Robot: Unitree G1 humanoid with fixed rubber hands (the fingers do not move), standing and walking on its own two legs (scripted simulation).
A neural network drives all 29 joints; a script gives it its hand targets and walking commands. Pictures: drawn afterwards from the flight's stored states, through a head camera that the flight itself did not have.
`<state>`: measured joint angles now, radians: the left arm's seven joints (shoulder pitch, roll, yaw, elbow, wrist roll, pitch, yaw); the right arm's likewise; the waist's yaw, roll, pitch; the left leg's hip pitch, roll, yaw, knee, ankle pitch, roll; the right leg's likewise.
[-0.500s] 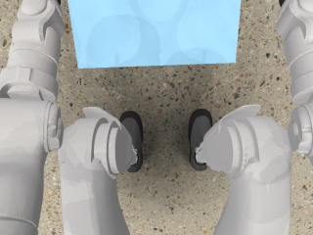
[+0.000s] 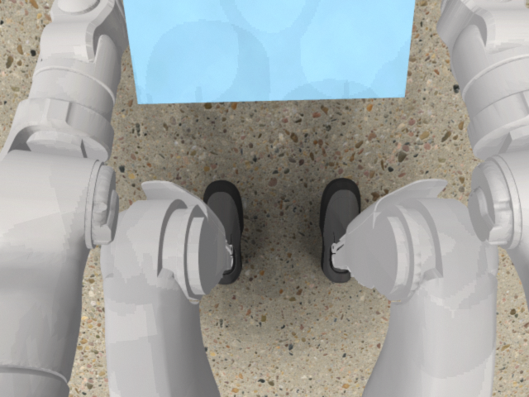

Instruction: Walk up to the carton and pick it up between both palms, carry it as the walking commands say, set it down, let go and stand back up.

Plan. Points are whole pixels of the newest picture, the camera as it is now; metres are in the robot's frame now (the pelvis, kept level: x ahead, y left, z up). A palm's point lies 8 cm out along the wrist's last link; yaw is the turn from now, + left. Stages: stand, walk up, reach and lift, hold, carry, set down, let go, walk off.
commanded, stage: reach and lift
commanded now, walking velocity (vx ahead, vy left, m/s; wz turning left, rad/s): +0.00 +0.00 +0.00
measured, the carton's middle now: out of the picture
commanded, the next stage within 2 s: none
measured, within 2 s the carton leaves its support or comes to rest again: leaves its support in 0.94 s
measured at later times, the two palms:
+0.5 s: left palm out of the picture +0.54 +0.20 -0.18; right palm out of the picture +0.55 -0.16 -0.17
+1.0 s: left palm out of the picture +0.54 +0.18 -0.17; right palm out of the picture +0.54 -0.17 -0.16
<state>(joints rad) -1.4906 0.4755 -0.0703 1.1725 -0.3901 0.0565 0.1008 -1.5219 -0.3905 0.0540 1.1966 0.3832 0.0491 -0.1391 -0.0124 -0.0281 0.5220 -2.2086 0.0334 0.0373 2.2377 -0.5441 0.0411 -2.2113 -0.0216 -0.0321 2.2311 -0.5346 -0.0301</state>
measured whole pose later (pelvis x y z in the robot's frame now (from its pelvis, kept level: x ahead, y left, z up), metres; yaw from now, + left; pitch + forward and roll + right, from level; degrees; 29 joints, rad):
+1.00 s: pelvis +0.00 +0.00 +0.00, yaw +2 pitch +28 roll -1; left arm -1.47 0.43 -0.05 1.07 -0.30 0.20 0.13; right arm -1.45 -0.35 -0.07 1.06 0.28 0.19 -0.14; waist -0.05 -0.01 0.53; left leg -2.19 -0.03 0.01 2.24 -0.53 0.02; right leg -2.16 0.02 -0.01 2.25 -0.57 0.02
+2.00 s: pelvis -0.02 +0.00 +0.08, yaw +2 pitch +24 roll -1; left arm -1.40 0.32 0.24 0.75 -0.06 0.41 0.09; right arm -1.34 -0.24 -0.35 0.67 0.06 0.41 -0.09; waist -0.04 -0.01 0.53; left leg -1.92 -0.03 0.01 1.98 -0.48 0.02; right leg -1.91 0.04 0.01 1.98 -0.50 0.02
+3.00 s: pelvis -0.03 +0.00 +0.19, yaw +2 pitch +18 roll -1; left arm -1.21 0.26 0.26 0.59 -0.01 0.48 0.05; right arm -1.16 -0.15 -0.39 0.51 -0.01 0.48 -0.07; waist -0.03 -0.01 0.52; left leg -1.52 -0.04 -0.01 1.62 -0.41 0.01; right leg -1.50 0.04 0.01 1.61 -0.43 0.02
